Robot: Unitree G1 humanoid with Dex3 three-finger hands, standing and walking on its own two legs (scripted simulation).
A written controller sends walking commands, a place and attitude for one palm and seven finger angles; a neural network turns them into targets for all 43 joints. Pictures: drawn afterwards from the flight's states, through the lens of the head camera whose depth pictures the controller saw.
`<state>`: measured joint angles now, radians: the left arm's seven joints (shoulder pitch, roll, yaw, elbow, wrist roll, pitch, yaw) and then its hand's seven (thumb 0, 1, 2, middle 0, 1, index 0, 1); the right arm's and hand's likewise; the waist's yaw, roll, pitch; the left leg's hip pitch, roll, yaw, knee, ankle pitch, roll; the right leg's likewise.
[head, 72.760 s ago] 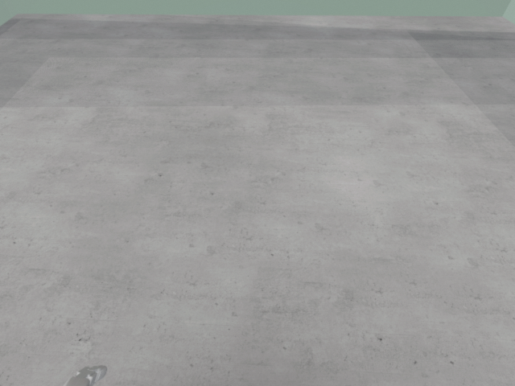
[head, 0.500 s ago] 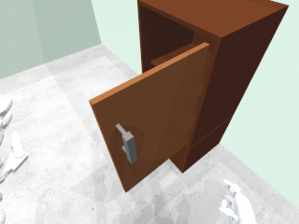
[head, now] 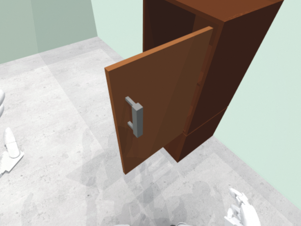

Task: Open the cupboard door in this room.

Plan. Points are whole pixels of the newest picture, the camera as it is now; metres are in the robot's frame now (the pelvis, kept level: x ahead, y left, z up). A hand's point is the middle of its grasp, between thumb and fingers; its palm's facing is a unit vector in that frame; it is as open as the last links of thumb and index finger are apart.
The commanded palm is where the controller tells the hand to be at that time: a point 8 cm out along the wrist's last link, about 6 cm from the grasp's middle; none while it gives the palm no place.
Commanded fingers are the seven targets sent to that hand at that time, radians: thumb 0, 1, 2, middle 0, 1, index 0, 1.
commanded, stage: step back with the hand held close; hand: left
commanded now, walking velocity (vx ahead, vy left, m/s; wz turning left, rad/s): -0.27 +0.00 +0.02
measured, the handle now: (133, 117) +0.40 +0.08 +0.05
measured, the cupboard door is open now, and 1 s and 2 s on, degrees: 92 92 92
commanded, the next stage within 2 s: stop stepping back and stand still in 0.58 s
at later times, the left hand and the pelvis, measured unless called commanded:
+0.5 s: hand (26, 185) +0.15 +0.22 +0.18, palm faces +0.23 -0.82 -0.52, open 7.4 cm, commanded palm +0.09 +0.27 +0.20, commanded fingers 0.00 0.90 0.90 -0.20 -0.30 -0.20 -0.30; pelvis -0.07 -0.02 +0.01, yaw -4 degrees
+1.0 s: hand out of the picture -0.03 +0.27 +0.20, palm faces +0.41 -0.81 -0.41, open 7.4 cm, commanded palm -0.07 +0.31 +0.20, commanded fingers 0.00 0.90 0.90 -0.20 -0.30 -0.20 -0.30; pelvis -0.22 +0.01 +0.02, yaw -2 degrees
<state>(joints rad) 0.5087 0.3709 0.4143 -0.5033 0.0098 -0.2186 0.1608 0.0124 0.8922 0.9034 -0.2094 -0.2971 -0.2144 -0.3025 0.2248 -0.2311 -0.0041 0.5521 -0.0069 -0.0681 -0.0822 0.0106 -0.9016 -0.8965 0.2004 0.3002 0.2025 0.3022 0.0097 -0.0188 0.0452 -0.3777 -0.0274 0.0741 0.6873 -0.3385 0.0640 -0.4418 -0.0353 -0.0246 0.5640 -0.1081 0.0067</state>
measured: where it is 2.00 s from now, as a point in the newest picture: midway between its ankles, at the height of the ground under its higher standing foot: outside the picture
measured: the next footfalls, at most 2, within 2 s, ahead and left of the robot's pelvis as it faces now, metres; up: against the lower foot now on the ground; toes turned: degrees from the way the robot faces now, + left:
right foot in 0.26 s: -0.09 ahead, -0.13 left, +0.00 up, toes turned -2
right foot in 0.88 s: -0.21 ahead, -0.10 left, +0.00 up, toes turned -4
